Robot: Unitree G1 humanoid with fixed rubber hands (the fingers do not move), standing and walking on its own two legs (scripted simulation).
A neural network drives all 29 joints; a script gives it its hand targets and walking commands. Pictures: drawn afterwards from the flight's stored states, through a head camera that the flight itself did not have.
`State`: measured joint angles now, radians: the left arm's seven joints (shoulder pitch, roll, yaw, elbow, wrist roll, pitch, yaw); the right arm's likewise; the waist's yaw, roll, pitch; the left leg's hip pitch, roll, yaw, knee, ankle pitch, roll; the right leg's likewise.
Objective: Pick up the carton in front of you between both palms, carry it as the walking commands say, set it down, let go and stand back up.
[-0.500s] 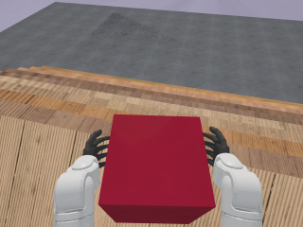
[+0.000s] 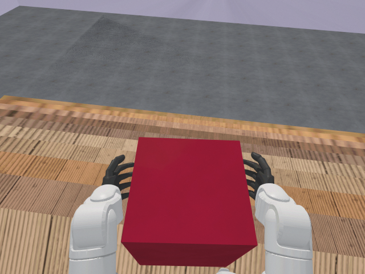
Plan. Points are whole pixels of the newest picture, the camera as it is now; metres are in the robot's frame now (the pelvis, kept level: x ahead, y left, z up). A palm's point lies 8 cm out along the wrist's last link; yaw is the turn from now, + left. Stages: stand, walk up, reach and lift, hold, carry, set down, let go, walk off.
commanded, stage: carry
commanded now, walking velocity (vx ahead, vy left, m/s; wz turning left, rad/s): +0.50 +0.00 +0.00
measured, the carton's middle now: (186, 207) +0.28 -0.01 +0.00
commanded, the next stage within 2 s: none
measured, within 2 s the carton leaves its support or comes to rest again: neither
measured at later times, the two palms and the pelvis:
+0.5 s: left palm (143, 75) +0.67 +0.11 +0.10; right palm (237, 74) +0.69 -0.19 +0.09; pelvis +0.30 -0.06 -0.01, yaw +1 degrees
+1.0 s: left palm (144, 71) +1.00 +0.16 -0.09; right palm (207, 73) +0.98 -0.14 -0.08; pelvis +0.64 +0.04 -0.22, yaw +0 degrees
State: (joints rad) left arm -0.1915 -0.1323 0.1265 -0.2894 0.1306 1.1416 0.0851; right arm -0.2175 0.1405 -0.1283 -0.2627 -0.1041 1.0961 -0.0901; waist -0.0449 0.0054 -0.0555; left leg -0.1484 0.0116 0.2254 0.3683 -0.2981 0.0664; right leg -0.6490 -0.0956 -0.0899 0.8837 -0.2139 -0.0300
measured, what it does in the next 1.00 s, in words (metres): goes down: right foot, then left foot 0.18 m lower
